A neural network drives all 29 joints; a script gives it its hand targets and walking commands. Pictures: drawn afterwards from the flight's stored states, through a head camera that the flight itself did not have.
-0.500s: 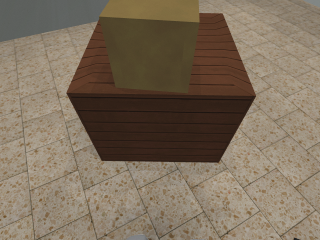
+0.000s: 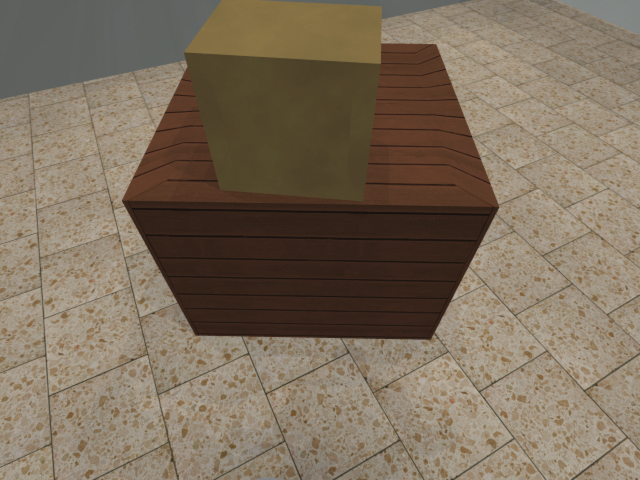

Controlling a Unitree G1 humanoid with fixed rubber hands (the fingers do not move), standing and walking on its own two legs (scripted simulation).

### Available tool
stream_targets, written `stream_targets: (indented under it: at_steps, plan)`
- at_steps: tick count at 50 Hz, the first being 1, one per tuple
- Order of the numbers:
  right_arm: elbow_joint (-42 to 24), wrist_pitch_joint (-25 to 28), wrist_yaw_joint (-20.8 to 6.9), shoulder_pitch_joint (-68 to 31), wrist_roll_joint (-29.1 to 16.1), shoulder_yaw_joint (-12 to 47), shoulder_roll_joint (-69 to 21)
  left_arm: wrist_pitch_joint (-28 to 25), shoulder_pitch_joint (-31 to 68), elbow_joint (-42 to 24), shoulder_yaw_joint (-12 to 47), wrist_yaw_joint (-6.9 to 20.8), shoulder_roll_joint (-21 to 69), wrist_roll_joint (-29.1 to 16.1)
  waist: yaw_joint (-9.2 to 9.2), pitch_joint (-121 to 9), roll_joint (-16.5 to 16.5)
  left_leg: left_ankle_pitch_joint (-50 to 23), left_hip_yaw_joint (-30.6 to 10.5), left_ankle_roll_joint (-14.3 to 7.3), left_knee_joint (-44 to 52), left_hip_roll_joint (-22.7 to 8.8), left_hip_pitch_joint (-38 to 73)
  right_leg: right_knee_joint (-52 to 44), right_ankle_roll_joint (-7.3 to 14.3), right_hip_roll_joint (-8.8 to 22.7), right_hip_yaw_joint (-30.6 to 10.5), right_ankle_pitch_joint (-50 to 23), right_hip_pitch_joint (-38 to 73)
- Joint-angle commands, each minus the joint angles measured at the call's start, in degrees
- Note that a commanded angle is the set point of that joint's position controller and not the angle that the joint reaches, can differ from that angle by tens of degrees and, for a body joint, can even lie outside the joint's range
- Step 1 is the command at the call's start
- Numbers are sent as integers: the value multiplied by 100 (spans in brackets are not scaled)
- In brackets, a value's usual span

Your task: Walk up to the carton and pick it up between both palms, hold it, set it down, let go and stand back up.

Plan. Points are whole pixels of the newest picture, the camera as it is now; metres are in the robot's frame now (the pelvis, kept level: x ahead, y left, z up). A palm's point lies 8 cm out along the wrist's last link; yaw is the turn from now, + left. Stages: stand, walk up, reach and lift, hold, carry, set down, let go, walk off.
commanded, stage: walk up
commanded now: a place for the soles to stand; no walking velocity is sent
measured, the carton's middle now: (295, 103) +0.80 +0.10 +0.04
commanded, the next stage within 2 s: none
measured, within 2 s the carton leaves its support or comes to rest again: neither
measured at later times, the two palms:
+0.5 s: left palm out of the picture +0.13 +0.31 -0.09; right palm out of the picture +0.12 -0.30 -0.08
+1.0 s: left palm out of the picture +0.07 +0.39 -0.09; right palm (544, 477) +0.16 -0.25 -0.08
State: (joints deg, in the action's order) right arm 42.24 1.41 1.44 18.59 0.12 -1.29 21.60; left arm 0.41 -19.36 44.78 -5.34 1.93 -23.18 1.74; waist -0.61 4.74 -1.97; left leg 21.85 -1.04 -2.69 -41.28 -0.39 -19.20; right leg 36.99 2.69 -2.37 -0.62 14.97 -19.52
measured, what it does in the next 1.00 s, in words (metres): lifts its left foot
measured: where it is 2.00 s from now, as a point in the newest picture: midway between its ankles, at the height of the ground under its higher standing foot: (302, 445)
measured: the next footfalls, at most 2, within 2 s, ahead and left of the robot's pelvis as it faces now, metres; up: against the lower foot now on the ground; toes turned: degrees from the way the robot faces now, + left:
left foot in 1.02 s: +0.15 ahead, +0.20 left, +0.00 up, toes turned +3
right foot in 1.58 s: +0.34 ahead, -0.04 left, +0.00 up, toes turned +3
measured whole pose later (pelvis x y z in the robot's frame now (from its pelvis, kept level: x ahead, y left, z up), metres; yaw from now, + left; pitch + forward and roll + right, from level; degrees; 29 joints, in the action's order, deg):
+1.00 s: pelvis +0.06 +0.07 +0.00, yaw +3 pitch +1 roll -1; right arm 42.2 2.8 -3.2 18.1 0.4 -1.3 26.2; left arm -3.7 -23.2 46.3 -4.0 2.0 -23.5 1.3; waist -0.6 0.4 1.3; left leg 24.8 -2.0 -0.6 -45.0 -1.5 -26.6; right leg 35.9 2.4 2.9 -0.6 21.0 -16.3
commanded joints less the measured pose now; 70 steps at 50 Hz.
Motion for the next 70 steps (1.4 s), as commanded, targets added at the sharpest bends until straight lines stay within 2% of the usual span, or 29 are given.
stream_targets:
  at_steps: [1, 3, 6, 7, 8, 13, 17, 33, 34, 35, 36, 37, 39, 41, 43, 46, 47, 48, 49, 50, 51, 52, 53, 54, 56, 58, 60, 66, 70]
  plan:
    - [193, 210, -1, 203, 41, -322, 1142, -295, 529, -329, -123, -129, -1198, 10, 123, -558, -402, 602, 54, 82, 420, -49, 13, -1615, 411, 1290, -1734, 290, 500]
    - [259, 280, 30, 342, 85, -309, 1095, -247, 637, -364, -94, -122, -1146, -50, 182, -822, -290, -237, 53, 87, 1037, 11, 520, -1133, 408, 1146, -1375, -450, 452]
    - [153, 344, 96, 127, 132, -338, 1266, -225, 686, -333, -18, -123, -1008, -137, 101, -941, 52, -1569, -786, -64, 1165, -478, 945, -678, 212, 850, -1008, -585, 112]
    - [95, 362, 106, -50, 129, -336, 1340, -213, 712, -265, -21, -117, -962, -152, 37, -980, 215, -1436, -1239, -210, 1305, -735, 688, -558, 93, 676, -915, -407, 232]
    - [68, 361, 97, -229, 128, -328, 1420, -195, 675, -182, -27, -116, -997, -142, -68, -854, 272, -1187, -1313, -302, 1324, -811, 306, -578, 92, 595, -850, -115, 445]
    - [128, 332, 66, -120, 107, -301, 1214, -233, 1017, -177, -40, -107, -1128, -83, 100, -985, 128, -1132, -592, -60, 930, -352, 456, -1050, 353, 1000, -1265, -122, 474]
    - [139, 356, 54, -258, 141, -301, 1314, -209, 1140, -137, -16, -93, -1012, -89, 18, -1015, 255, -1378, -873, -158, 1140, -558, 389, -776, 237, 780, -939, -356, 575]
    - [105, 366, 35, -512, 158, -277, 1289, -205, 1393, -112, -11, -38, -1024, -63, 4, -1029, 245, -1028, -861, -137, 1256, -540, 308, -879, 254, 798, -954, -55, 633]
    - [-223, 308, -192, -369, 333, -558, 1584, -384, 446, -137, -251, -6, -1542, -94, -172, -1450, 617, 1407, -886, -389, 812, -290, -180, -1054, 499, 1005, -1494, 2485, 1188]
    - [-298, 241, -274, -433, 367, -567, 1518, -471, -6, 19, -339, -25, -1844, -1, -350, -1085, 30, 2021, -614, -289, -31, 46, -1588, -1739, 803, 1583, -2775, 3988, 1805]
    - [-344, 187, -307, -406, 383, -590, 1530, -519, -188, 86, -454, -40, -2072, 13, -403, -765, -559, 1515, -143, -85, -1260, 89, -2315, -2461, 1156, 2444, -3887, 4628, 2021]
    - [-339, 171, -327, -489, 373, -584, 1655, -559, -119, 29, -479, -64, -2062, -32, -397, -505, -196, 1133, -377, 36, -1556, -207, -2561, -2542, 1313, 2633, -3931, 4151, 1964]
    - [-288, 220, -390, -470, 326, -561, 1558, -652, -23, -54, -459, -117, -1887, -57, -309, -362, 300, 508, -493, 80, -1450, -418, -2652, -2201, 1181, 2364, -3232, 2569, 2178]
    - [-331, 274, -453, -414, 278, -563, 1454, -692, -56, -110, -429, -112, -1741, -20, -272, -670, -10, 561, -339, 112, -1065, -413, -2253, -1889, 1091, 1976, -2394, 1476, 2259]
    - [-378, 287, -499, -480, 254, -546, 1408, -676, -133, -187, -432, -69, -1768, 5, -329, -629, -293, 608, -161, 123, -879, -323, -1945, -1841, 1085, 1870, -2101, 1427, 1825]
    - [-337, 329, -514, -247, 208, -553, 1422, -641, 98, -370, -443, -16, -1856, -7, -178, -557, -823, 305, 25, 102, -219, -350, -1227, -1701, 996, 1785, -1603, 1468, 1098]
    - [-276, 359, -507, -54, 190, -573, 1411, -626, 308, -466, -416, -7, -1835, -18, -5, -565, -793, -33, 95, 54, 148, -364, -715, -1530, 919, 1727, -1366, 1363, 687]
    - [-104, 388, -489, 411, 167, -610, 1404, -599, 693, -549, -384, -2, -1794, -39, 357, -546, -750, -659, 279, 15, 793, -323, 219, -1099, 733, 1497, -876, 1301, 14]
    - [134, 417, -437, 956, 181, -702, 1463, -554, 898, -590, -295, -5, -1554, -44, 749, -655, -225, -886, 514, -4, 1143, -71, 1284, -279, 506, 1179, -456, 1082, -696]
    - [345, 472, -351, 1565, 216, -806, 1709, -525, 627, -624, -130, -14, -1058, -47, 953, -1062, 904, -556, -127, -36, 1548, -117, 2588, 1442, 229, 748, 26, 1005, -1483]
    - [286, 503, -257, 1752, 305, -892, 2112, -535, 292, -671, 71, -22, -528, -71, 901, -981, 2005, 714, -2550, -248, 2187, -1301, 2908, 2906, -96, -15, 128, 1751, -2770]
    - [30, 495, -203, 1333, 251, -880, 2285, -482, 199, -568, 0, -57, -919, -114, 656, -691, 1149, 1856, -3973, -670, 2816, -2090, 2222, 3184, -76, -40, -125, 1577, -3086]
    - [-29, 455, -207, 865, 181, -867, 2496, -443, 489, -506, -105, -61, -1450, -142, 595, -139, 787, 3316, -4324, -1031, 3156, -2196, 1134, 3129, 10, 374, -511, 1311, -2837]
    - [-66, 425, -209, 532, 156, -828, 2431, -445, 606, -475, -151, -31, -1611, -203, 428, 569, 719, 3375, -3987, -952, 3307, -1991, 503, 3084, -2, 520, -515, 913, -2718]
    - [-195, 439, -214, 231, 179, -700, 1975, -444, 145, -262, -183, 50, -1489, -219, 89, 1009, 814, 2175, -2751, -553, 3212, -1440, 214, 2657, -64, 604, -414, 289, -2292]
    - [-233, 496, -240, 440, 134, -655, 1834, -416, -132, -161, -184, 90, -1386, -227, 71, 754, 1060, 747, -2042, -341, 2989, -1092, 554, 2306, -151, 586, -275, -149, -1945]
    - [-256, 537, -241, 753, 106, -658, 1750, -381, 117, -210, -177, 97, -1295, -191, 174, 349, 981, -311, -1866, -417, 2799, -1019, 1015, 2139, -239, 535, -187, -286, -1836]
    - [-259, 476, -187, 1179, 77, -685, 1730, -347, 844, -434, -98, 85, -1176, -177, 416, 525, 1006, -1587, -1673, -385, 2695, -1106, 1640, 1501, -292, 425, -166, -386, -2146]
    - [-294, 403, -175, 1192, 97, -697, 1733, -376, 1215, -605, -2, 83, -1009, -169, 534, 279, 1009, -2829, -1282, -571, 2264, -1096, 2143, 668, -260, 443, 243, -140, -1990]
